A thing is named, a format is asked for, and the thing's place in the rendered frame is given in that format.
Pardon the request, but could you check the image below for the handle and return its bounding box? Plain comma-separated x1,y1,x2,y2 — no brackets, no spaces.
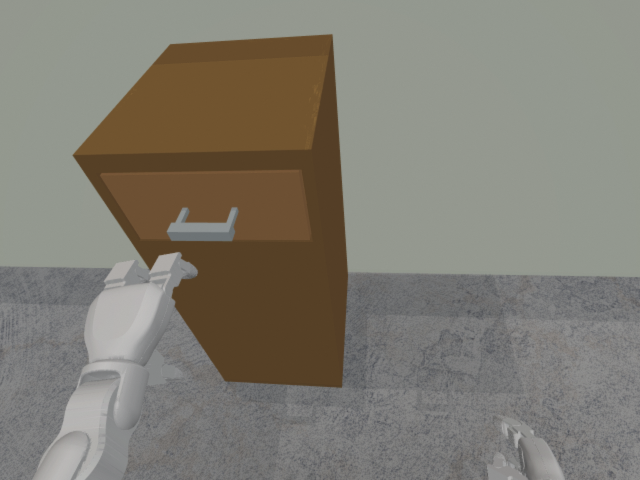
167,207,239,241

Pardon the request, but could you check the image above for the drawer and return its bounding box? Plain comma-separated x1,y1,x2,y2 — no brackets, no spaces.
100,170,311,240

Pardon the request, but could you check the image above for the cabinet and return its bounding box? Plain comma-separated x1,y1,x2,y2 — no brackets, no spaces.
73,34,348,388

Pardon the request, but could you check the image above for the left robot forearm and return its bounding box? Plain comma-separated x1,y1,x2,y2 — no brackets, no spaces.
32,359,149,480

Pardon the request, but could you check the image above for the robot right hand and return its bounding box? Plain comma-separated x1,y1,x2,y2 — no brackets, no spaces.
487,415,565,480

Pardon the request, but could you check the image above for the robot left hand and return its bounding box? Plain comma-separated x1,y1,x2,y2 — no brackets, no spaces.
84,252,198,386

